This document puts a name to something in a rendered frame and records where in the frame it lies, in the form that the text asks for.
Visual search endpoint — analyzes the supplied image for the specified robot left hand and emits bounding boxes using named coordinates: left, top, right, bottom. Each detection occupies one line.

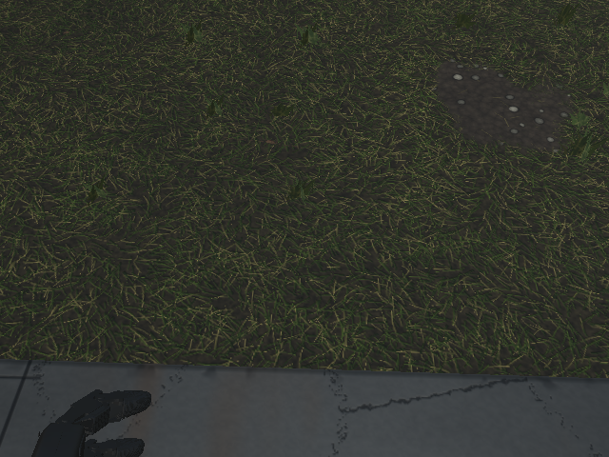
left=31, top=389, right=151, bottom=457

